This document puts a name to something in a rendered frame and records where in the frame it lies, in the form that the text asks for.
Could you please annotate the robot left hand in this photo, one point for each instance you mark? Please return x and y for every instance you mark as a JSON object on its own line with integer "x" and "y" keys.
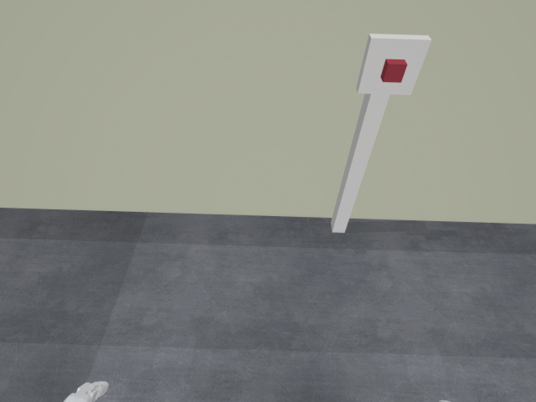
{"x": 88, "y": 392}

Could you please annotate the button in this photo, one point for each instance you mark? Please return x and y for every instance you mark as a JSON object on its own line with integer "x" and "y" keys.
{"x": 393, "y": 70}

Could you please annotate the panel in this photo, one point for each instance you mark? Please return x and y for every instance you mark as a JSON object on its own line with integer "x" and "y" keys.
{"x": 411, "y": 48}

